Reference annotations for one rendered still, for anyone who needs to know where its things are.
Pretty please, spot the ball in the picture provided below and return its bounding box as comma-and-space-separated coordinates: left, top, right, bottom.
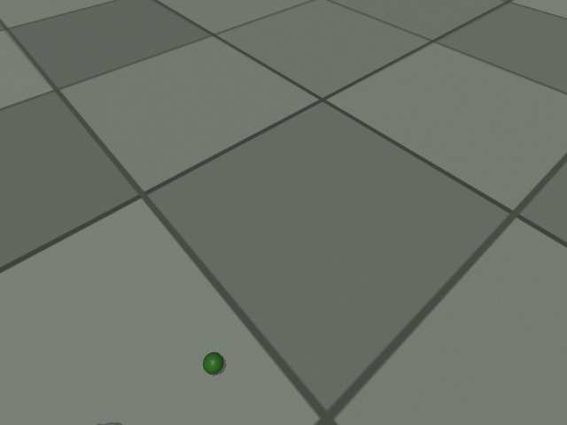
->
203, 352, 223, 375

